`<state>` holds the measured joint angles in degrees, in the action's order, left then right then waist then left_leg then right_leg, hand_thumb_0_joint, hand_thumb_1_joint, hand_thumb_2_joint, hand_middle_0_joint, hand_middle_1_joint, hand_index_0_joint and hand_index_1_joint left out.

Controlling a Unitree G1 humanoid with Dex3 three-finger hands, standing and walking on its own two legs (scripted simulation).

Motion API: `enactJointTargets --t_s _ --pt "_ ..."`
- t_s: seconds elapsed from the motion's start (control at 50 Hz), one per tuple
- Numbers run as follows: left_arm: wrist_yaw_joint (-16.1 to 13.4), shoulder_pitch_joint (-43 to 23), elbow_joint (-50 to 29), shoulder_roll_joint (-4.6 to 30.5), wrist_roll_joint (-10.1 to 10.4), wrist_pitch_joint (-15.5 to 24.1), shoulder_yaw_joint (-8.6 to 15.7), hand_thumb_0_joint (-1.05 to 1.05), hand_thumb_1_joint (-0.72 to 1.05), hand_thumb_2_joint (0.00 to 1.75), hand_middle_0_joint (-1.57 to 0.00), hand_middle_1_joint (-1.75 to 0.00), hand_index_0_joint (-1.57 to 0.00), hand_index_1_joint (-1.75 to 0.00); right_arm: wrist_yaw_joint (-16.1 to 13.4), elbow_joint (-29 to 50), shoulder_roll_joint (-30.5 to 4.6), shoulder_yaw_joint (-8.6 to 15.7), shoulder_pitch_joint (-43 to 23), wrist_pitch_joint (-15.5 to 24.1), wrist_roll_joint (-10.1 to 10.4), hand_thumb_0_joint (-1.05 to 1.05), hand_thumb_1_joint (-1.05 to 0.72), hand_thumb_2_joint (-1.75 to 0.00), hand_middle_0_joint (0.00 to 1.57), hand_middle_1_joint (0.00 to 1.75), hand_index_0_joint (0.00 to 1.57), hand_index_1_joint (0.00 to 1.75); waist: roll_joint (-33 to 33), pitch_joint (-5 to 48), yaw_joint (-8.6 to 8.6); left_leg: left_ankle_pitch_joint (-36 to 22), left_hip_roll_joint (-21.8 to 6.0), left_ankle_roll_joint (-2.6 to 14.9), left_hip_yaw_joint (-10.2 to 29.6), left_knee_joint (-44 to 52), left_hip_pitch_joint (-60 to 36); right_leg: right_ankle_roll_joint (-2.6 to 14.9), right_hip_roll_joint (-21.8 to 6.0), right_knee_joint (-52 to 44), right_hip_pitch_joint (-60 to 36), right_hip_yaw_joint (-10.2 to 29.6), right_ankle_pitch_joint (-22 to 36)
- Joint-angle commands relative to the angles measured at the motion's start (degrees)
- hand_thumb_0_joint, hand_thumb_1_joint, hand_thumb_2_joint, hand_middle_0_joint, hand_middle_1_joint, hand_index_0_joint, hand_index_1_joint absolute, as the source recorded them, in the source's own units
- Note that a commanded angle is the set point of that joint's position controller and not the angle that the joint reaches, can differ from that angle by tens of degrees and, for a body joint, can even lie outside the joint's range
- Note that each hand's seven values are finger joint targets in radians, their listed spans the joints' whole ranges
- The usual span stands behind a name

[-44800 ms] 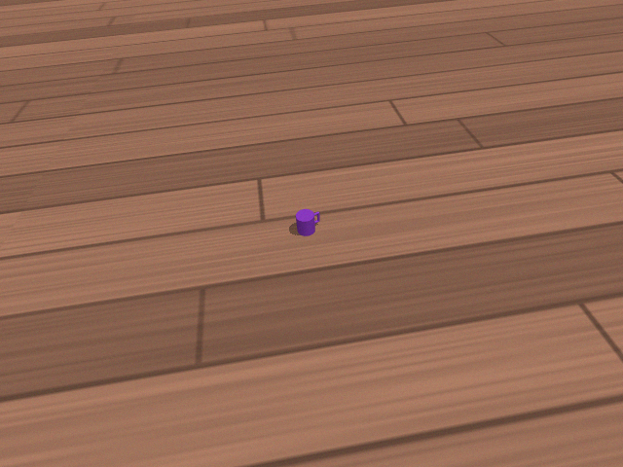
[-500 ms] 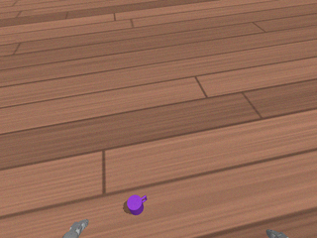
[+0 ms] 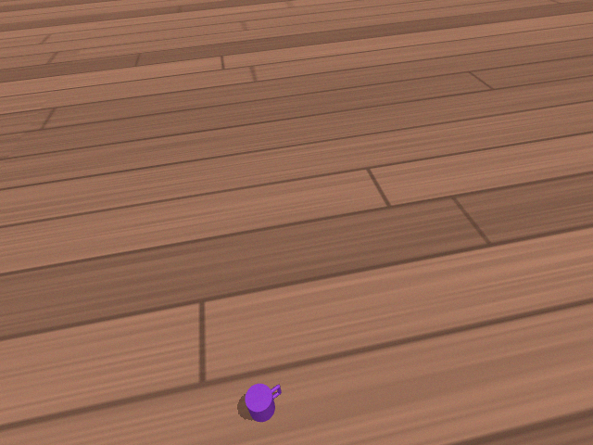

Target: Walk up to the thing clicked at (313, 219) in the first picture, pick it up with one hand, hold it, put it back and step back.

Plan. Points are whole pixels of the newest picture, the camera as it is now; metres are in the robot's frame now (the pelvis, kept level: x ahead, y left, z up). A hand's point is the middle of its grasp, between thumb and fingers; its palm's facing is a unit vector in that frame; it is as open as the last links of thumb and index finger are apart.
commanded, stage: stand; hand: left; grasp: from above
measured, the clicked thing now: (265, 399) +0.47 +0.20 -0.73
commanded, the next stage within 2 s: step back in 1.80 s
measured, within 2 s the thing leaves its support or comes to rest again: neither
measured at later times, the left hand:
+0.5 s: hand out of the picture +0.04 +0.23 -0.16, palm faces +0.03 -0.94 -0.34, open 7.4 cm
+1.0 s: hand out of the picture +0.09 +0.23 -0.15, palm faces +0.03 -0.94 -0.34, open 7.4 cm
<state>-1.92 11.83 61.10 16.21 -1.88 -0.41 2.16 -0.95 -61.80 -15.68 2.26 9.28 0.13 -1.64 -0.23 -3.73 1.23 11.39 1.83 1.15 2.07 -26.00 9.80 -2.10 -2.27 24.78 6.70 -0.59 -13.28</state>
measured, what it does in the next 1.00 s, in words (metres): stands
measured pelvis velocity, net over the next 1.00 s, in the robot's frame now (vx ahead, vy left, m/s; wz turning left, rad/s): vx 0.02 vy -0.02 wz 0.00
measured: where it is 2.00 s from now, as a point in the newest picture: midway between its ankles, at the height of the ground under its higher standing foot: outside the picture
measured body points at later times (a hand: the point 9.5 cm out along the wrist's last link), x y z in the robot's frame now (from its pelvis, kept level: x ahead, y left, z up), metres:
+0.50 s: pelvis +0.00 -0.01 +0.00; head +0.00 -0.02 +0.45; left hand +0.04 +0.28 -0.13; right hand +0.06 -0.30 -0.14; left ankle +0.03 +0.10 -0.74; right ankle +0.01 -0.14 -0.74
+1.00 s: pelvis +0.02 -0.02 +0.01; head +0.02 -0.02 +0.46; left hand +0.09 +0.28 -0.13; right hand +0.09 -0.31 -0.13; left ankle +0.03 +0.10 -0.74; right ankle +0.01 -0.14 -0.74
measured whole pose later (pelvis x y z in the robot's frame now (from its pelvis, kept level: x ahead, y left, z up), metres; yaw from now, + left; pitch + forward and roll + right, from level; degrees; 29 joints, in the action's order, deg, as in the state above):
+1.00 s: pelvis +0.02 -0.02 +0.01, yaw +0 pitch -3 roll +0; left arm -0.8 6.3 65.3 18.1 -1.0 0.5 2.0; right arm -0.5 -65.5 -18.4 1.0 6.4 0.5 -1.1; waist -0.7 -3.6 0.3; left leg 9.2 0.4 -0.4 2.9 -19.5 6.9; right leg -0.7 -0.9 18.8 4.0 -1.4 -11.4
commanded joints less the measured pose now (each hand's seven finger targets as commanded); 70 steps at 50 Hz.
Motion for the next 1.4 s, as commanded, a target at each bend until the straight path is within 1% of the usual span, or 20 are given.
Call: enactJointTargets --t_s 0.0,0.04,0.24,0.3,0.38,0.44,0.5,0.6,0.64,0.7,0.8,0.88,0.92,0.98,1.0,1.02,1.1,1.2,1.28,1.38 --pt "-0.59 -2.83 -2.14 10.41 -0.13 1.39 1.70 0.00 0.90 0.90 -0.20 -0.30 -0.20 -0.30 -0.82 3.01 -11.27 2.06 -2.89 1.09 0.20 0.00 -0.90 -0.90 0.20 0.30 0.20 0.30 -0.27 0.69 -0.61 0.17 -6.41 0.50 6.94 8.03 -0.94 2.24 -3.57 -6.61 1.62 3.95 0.61" --pt "-0.50 -3.13 -1.56 10.97 0.01 1.22 1.82 0.00 0.90 0.90 -0.20 -0.30 -0.20 -0.30 -0.79 2.40 -11.65 2.08 -2.44 0.87 0.09 0.00 -0.90 -0.90 0.20 0.30 0.20 0.30 -1.48 0.05 -0.62 3.70 -6.49 0.48 7.26 9.42 0.83 2.23 -3.38 -6.86 0.94 3.80 -0.55" --pt "-0.09 -3.24 0.53 11.99 0.11 1.37 1.68 0.00 0.90 0.90 -0.20 -0.30 -0.20 -0.30 -0.32 1.44 -12.32 1.81 -3.70 0.57 0.27 0.00 -0.90 -0.90 0.20 0.30 0.20 0.30 -0.54 -0.99 -0.53 7.09 -6.57 0.53 7.60 10.29 1.27 2.12 -3.51 -8.55 2.21 4.03 -4.50" --pt "-0.07 -3.58 0.62 12.04 0.22 1.63 1.55 0.00 0.90 0.90 -0.20 -0.30 -0.20 -0.30 -0.14 1.16 -12.26 1.63 -3.36 0.70 0.46 0.00 -0.90 -0.90 0.20 0.30 0.20 0.30 0.73 0.44 -0.82 2.05 -6.39 0.68 6.70 8.87 -0.70 2.39 -4.39 -9.55 1.56 4.81 -3.01" --pt "0.00 -4.24 0.88 12.54 0.39 1.58 1.55 0.00 0.90 0.90 -0.20 -0.30 -0.20 -0.30 -0.15 0.82 -12.50 1.41 -3.31 0.66 0.46 0.00 -0.90 -0.90 0.20 0.30 0.20 0.30 0.09 -0.58 -1.05 3.20 -6.67 0.49 7.07 9.63 0.02 2.40 -4.10 -9.57 2.30 4.68 -4.18" --pt "0.08 -4.61 0.80 12.70 0.40 1.75 1.53 0.00 0.90 0.90 -0.20 -0.30 -0.20 -0.30 -0.11 0.44 -12.93 1.29 -2.89 0.71 0.51 0.00 -0.90 -0.90 0.20 0.30 0.20 0.30 0.09 0.10 -1.05 0.50 -6.55 0.50 6.49 8.78 -0.52 2.53 -4.47 -10.16 1.40 5.09 -2.77" --pt "0.10 -5.14 0.89 13.17 0.69 1.89 1.78 0.00 0.90 0.90 -0.20 -0.30 -0.20 -0.30 -0.22 0.29 -12.90 1.09 -2.89 0.82 0.38 0.00 -0.90 -0.90 0.20 0.30 0.20 0.30 -0.55 2.52 -1.20 -2.37 -6.91 0.66 6.13 8.51 -1.48 2.62 -4.92 -9.54 -0.54 5.10 1.86" --pt "0.24 -4.97 1.48 12.46 0.76 1.70 1.58 0.00 0.90 0.90 -0.20 -0.30 -0.20 -0.30 -0.35 -0.13 -13.18 0.80 -3.36 1.06 0.60 0.00 -0.90 -0.90 0.20 0.30 0.20 0.30 -0.76 1.71 -0.85 -4.39 -7.28 0.47 6.43 9.22 -1.56 2.58 -4.46 -9.22 -0.75 4.24 2.89" --pt "0.26 -5.18 1.23 12.50 0.81 1.94 1.60 0.00 0.90 0.90 -0.20 -0.30 -0.20 -0.30 -0.31 -0.06 -13.32 0.70 -3.31 1.27 0.69 0.00 -0.90 -0.90 0.20 0.30 0.20 0.30 -0.35 3.30 -0.87 -9.13 -7.42 0.47 5.98 8.47 -2.79 2.49 -4.85 -9.10 -2.18 4.39 7.07" --pt "0.24 -6.02 1.28 13.00 0.89 1.79 1.81 0.00 0.90 0.90 -0.20 -0.30 -0.20 -0.30 -0.51 -0.25 -13.17 0.61 -3.19 1.29 0.63 0.00 -0.90 -0.90 0.20 0.30 0.20 0.30 0.06 3.59 -1.08 -10.73 -7.61 0.31 5.70 8.61 -3.42 2.54 -4.85 -8.72 -2.35 4.14 8.11" --pt "0.45 -6.69 1.32 12.96 0.83 1.71 1.69 0.00 0.90 0.90 -0.20 -0.30 -0.20 -0.30 -0.43 -0.45 -13.87 0.63 -3.89 1.13 0.65 0.00 -0.90 -0.90 0.20 0.30 0.20 0.30 -0.20 2.06 -1.13 -5.67 -7.56 0.19 5.85 9.44 -2.30 2.46 -4.69 -9.88 -1.50 4.28 3.96" --pt "0.51 -6.99 1.22 13.14 0.88 1.81 1.78 0.00 0.90 0.90 -0.20 -0.30 -0.20 -0.30 -0.40 -0.36 -13.78 0.55 -4.17 1.23 0.63 0.00 -0.90 -0.90 0.20 0.30 0.20 0.30 -0.16 2.92 -1.12 -6.99 -7.63 0.15 5.82 9.54 -2.61 2.47 -4.75 -9.78 -1.97 4.29 5.43" --pt "0.50 -7.29 0.93 13.16 0.86 1.91 1.74 0.00 0.90 0.90 -0.20 -0.30 -0.20 -0.30 -0.40 -0.18 -14.22 0.63 -4.72 1.49 0.69 0.00 -0.90 -0.90 0.20 0.30 0.20 0.30 -0.88 4.33 -1.08 -11.49 -7.93 0.05 5.60 8.95 -3.88 2.58 -4.99 -9.25 -2.74 4.21 8.99" --pt "0.56 -7.71 0.88 13.44 0.93 1.91 1.70 0.00 0.90 0.90 -0.20 -0.30 -0.20 -0.30 -0.39 -0.25 -14.05 0.50 -5.10 1.49 0.62 0.00 -0.90 -0.90 0.20 0.30 0.20 0.30 -0.15 4.00 -1.08 -11.22 -8.04 0.02 5.64 9.26 -3.94 2.57 -4.97 -9.40 -2.34 4.18 8.16" --pt "0.56 -7.78 0.60 13.37 0.96 1.99 1.72 0.00 0.90 0.90 -0.20 -0.30 -0.20 -0.30 -0.41 -0.09 -14.57 0.61 -5.12 1.60 0.65 0.00 -0.90 -0.90 0.20 0.30 0.20 0.30 -0.49 5.50 -1.08 -13.88 -8.20 0.16 5.31 8.51 -4.82 2.55 -5.18 -9.04 -3.42 4.21 11.52" --pt "0.56 -7.94 0.66 13.49 1.00 1.92 1.75 0.00 0.90 0.90 -0.20 -0.30 -0.20 -0.30 -0.44 -0.22 -14.29 0.60 -5.18 1.61 0.62 0.00 -0.90 -0.90 0.20 0.30 0.20 0.30 0.00 5.31 -1.09 -14.59 -8.24 -0.06 5.33 8.64 -5.06 2.55 -5.00 -8.72 -3.12 3.86 11.78" --pt "0.65 -8.12 0.83 13.64 1.09 1.80 1.70 0.00 0.90 0.90 -0.20 -0.30 -0.20 -0.30 -0.37 -0.53 -14.16 0.37 -4.72 1.40 0.66 0.00 -0.90 -0.90 0.20 0.30 0.20 0.30 -0.02 3.87 -1.35 -10.82 -7.99 -0.05 5.32 9.64 -3.30 2.46 -4.84 -9.35 -2.88 3.88 8.45" --pt "0.65 -7.95 0.65 13.73 0.99 1.96 1.58 0.00 0.90 0.90 -0.20 -0.30 -0.20 -0.30 -0.29 -0.31 -14.65 0.40 -5.59 1.46 0.71 0.00 -0.90 -0.90 0.20 0.30 0.20 0.30 -0.30 4.74 -0.96 -12.56 -8.25 0.04 5.39 9.04 -4.33 2.55 -5.14 -9.33 -3.19 3.95 10.11" --pt "0.89 -7.67 1.07 13.86 0.95 1.71 1.50 0.00 0.90 0.90 -0.20 -0.30 -0.20 -0.30 -0.23 -0.68 -14.90 0.48 -5.19 1.32 0.73 0.00 -0.90 -0.90 0.20 0.30 0.20 0.30 -0.42 2.26 -1.24 -5.21 -7.93 -0.25 5.70 10.60 -2.94 2.81 -4.73 -10.17 -1.04 4.14 3.67" --pt "0.90 -7.89 0.57 14.42 0.90 1.91 1.53 0.00 0.90 0.90 -0.20 -0.30 -0.20 -0.30 -0.13 -0.44 -14.58 0.53 -5.35 1.52 0.72 0.00 -0.90 -0.90 0.20 0.30 0.20 0.30 0.08 4.11 -1.31 -8.58 -8.18 -0.18 5.54 9.99 -4.23 2.98 -4.89 -9.77 -1.40 4.26 5.88"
